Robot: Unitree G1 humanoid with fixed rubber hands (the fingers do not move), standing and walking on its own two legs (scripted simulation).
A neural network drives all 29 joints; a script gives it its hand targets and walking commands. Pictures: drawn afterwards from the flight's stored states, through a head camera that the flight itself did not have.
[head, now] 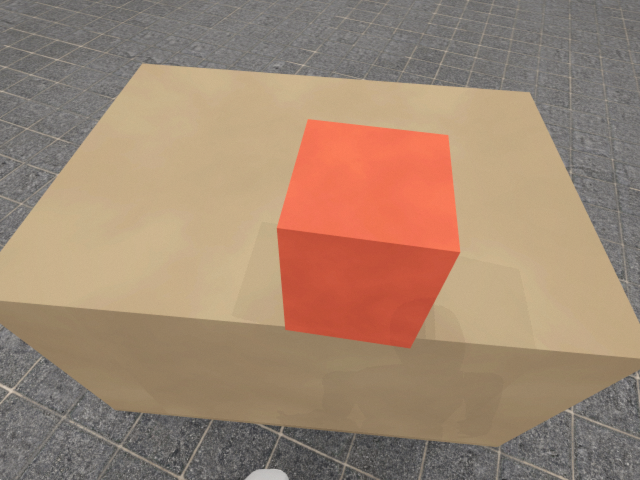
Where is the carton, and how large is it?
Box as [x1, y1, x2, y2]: [277, 119, 459, 347]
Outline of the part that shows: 308,119 277,225 285,329 410,347 459,253 448,137 447,135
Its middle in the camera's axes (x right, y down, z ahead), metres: +0.06 -0.01 +0.58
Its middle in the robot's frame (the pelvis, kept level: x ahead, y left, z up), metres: +0.44 -0.04 +0.02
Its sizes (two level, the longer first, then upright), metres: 0.210 0.200 0.250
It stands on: a pedestal, 0.65 m high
